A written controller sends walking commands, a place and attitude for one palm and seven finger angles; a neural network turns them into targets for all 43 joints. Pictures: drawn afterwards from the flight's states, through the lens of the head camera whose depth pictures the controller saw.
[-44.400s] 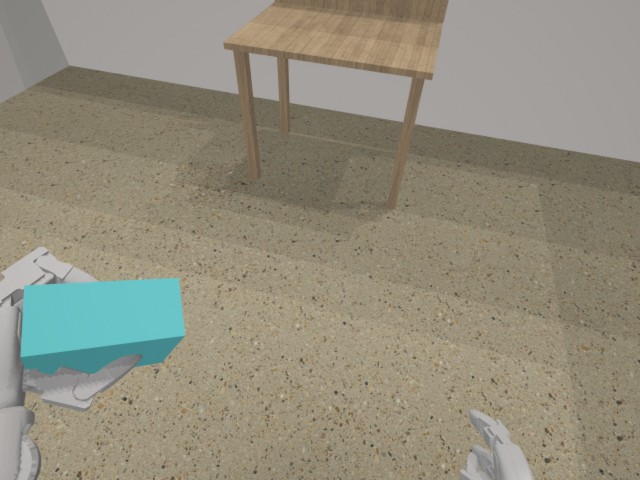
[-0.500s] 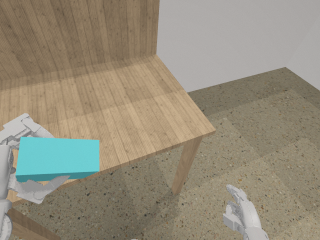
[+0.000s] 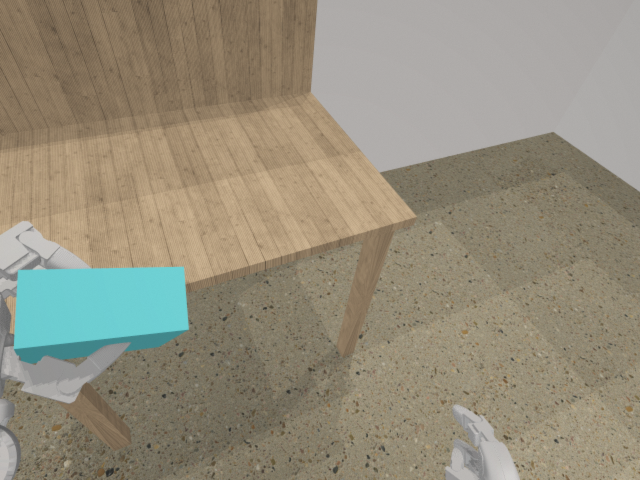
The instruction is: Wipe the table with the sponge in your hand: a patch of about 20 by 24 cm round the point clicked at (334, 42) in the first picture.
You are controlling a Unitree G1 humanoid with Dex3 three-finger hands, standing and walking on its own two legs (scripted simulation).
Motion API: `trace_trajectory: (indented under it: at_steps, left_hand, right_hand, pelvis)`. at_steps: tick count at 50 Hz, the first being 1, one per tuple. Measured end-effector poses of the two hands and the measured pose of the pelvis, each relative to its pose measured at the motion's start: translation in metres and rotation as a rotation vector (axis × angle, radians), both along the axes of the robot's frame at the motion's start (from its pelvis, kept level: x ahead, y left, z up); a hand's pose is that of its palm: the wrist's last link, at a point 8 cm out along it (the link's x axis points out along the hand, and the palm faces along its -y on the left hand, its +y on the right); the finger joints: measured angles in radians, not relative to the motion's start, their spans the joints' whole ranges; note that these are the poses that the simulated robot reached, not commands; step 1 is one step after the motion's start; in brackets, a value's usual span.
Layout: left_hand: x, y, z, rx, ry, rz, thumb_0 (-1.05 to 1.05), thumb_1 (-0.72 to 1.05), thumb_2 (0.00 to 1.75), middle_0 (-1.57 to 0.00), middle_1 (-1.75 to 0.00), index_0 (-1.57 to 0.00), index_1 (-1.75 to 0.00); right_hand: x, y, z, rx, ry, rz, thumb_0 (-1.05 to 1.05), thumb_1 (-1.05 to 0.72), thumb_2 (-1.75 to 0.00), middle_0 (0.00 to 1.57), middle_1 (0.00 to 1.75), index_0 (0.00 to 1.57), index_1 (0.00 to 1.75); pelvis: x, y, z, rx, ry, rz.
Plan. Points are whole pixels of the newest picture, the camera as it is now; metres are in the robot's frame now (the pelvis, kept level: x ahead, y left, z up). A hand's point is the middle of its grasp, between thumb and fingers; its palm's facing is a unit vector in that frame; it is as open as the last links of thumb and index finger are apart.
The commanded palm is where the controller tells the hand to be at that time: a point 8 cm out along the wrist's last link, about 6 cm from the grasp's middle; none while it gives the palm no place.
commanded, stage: stop stepping back and stand still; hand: left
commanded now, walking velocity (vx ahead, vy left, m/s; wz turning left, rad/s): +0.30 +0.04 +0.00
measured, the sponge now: (125, 314) +0.23 +0.21 +0.15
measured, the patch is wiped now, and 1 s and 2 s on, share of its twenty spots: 1.00 1.00 1.00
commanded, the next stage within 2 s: none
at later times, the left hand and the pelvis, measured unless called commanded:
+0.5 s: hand out of the picture +0.04 +0.22 +0.17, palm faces +0.45 -0.83 -0.32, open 9.4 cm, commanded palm -0.01 +0.26 +0.19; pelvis -0.15 -0.03 -0.02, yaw +4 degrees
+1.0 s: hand out of the picture -0.05 +0.20 +0.17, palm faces +0.46 -0.81 -0.36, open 9.4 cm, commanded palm -0.10 +0.24 +0.19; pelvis -0.24 -0.05 -0.01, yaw +4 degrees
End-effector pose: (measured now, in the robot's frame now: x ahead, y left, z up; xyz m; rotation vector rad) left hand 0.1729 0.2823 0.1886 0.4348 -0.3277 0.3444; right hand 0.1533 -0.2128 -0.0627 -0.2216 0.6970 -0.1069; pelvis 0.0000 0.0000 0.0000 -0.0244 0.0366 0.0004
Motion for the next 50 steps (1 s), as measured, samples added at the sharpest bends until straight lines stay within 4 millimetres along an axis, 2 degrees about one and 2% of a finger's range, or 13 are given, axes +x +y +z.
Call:
trace_trajectory:
  at_steps: [4,7,10,14,20,24,26,32,36,40,45,48,50]
  left_hand:
    - [-0.029,-0.014,-0.001,0.028,0.002,-0.004,-0.01,-0.46,1.09,-0.79,-1.39,-0.80,-1.39]
    - [-0.056,-0.019,-0.002,-0.002,0.012,-0.012,-0.01,-0.46,1.09,-0.79,-1.39,-0.80,-1.39]
    - [-0.079,-0.017,-0.004,-0.026,0.001,-0.006,-0.01,-0.46,1.09,-0.79,-1.39,-0.80,-1.39]
    - [-0.104,-0.008,-0.008,-0.023,-0.039,0.008,-0.01,-0.46,1.09,-0.79,-1.39,-0.80,-1.39]
    - [-0.137,-0.009,-0.008,-0.018,-0.010,0.068,-0.01,-0.46,1.09,-0.79,-1.39,-0.80,-1.39]
    - [-0.166,-0.023,-0.012,-0.005,-0.021,0.065,-0.01,-0.46,1.09,-0.79,-1.39,-0.80,-1.39]
    - [-0.180,-0.029,-0.010,-0.033,-0.038,0.049,-0.01,-0.46,1.09,-0.79,-1.39,-0.80,-1.39]
    - [-0.209,-0.030,-0.003,-0.053,-0.035,0.035,-0.01,-0.46,1.09,-0.79,-1.39,-0.80,-1.39]
    - [-0.217,-0.020,0.000,-0.012,-0.057,0.044,-0.01,-0.46,1.09,-0.79,-1.39,-0.80,-1.39]
    - [-0.223,-0.018,0.001,-0.006,-0.028,0.069,-0.01,-0.46,1.09,-0.79,-1.39,-0.80,-1.39]
    - [-0.243,-0.033,0.001,-0.007,0.024,0.077,-0.01,-0.46,1.09,-0.79,-1.39,-0.80,-1.39]
    - [-0.260,-0.044,-0.002,0.041,0.010,0.084,-0.01,-0.46,1.09,-0.79,-1.39,-0.80,-1.39]
    - [-0.269,-0.049,-0.005,0.015,-0.007,0.078,-0.01,-0.46,1.09,-0.79,-1.39,-0.80,-1.39]
  right_hand:
    - [-0.029,-0.007,-0.013,0.037,-0.002,0.008,0.02,-0.90,-0.90,0.20,0.30,0.20,0.30]
    - [-0.055,-0.018,-0.010,0.025,0.019,-0.017,0.02,-0.90,-0.90,0.20,0.30,0.20,0.30]
    - [-0.078,-0.030,-0.001,-0.022,0.018,-0.035,0.02,-0.90,-0.90,0.20,0.30,0.20,0.30]
    - [-0.102,-0.046,0.002,-0.095,-0.030,-0.053,0.02,-0.90,-0.90,0.20,0.30,0.20,0.30]
    - [-0.139,-0.051,0.002,-0.023,-0.087,-0.070,0.02,-0.90,-0.90,0.20,0.30,0.20,0.30]
    - [-0.154,-0.053,-0.018,-0.022,-0.037,-0.002,0.02,-0.90,-0.90,0.20,0.30,0.20,0.30]
    - [-0.163,-0.052,-0.021,-0.025,0.010,0.014,0.02,-0.90,-0.90,0.20,0.30,0.20,0.30]
    - [-0.188,-0.046,-0.001,-0.030,0.001,0.001,0.02,-0.90,-0.90,0.20,0.30,0.20,0.30]
    - [-0.195,-0.041,0.005,-0.041,-0.097,-0.009,0.02,-0.90,-0.90,0.20,0.30,0.20,0.30]
    - [-0.210,-0.037,0.006,0.039,-0.138,-0.031,0.02,-0.90,-0.90,0.20,0.30,0.20,0.30]
    - [-0.232,-0.040,-0.006,0.067,-0.069,-0.008,0.02,-0.90,-0.90,0.20,0.30,0.20,0.30]
    - [-0.237,-0.050,-0.024,0.050,-0.031,0.035,0.02,-0.90,-0.90,0.20,0.30,0.20,0.30]
    - [-0.241,-0.058,-0.031,0.022,0.019,0.050,0.02,-0.90,-0.90,0.20,0.30,0.20,0.30]
  pelvis:
    - [-0.031,-0.010,-0.006,-0.032,-0.021,0.006]
    - [-0.051,-0.013,-0.003,0.000,-0.031,0.009]
    - [-0.067,-0.014,-0.001,0.026,-0.025,0.016]
    - [-0.095,-0.010,-0.012,0.006,-0.026,0.036]
    - [-0.122,-0.021,-0.008,0.029,-0.060,0.032]
    - [-0.143,-0.031,-0.018,0.016,-0.078,0.062]
    - [-0.153,-0.033,-0.014,0.010,-0.083,0.069]
    - [-0.178,-0.033,0.001,0.042,-0.042,0.053]
    - [-0.200,-0.027,-0.007,0.028,-0.059,0.049]
    - [-0.213,-0.030,-0.004,0.045,-0.076,0.045]
    - [-0.222,-0.041,0.001,0.022,-0.068,0.059]
    - [-0.232,-0.052,-0.013,0.022,-0.067,0.068]
    - [-0.240,-0.053,-0.015,0.000,-0.082,0.075]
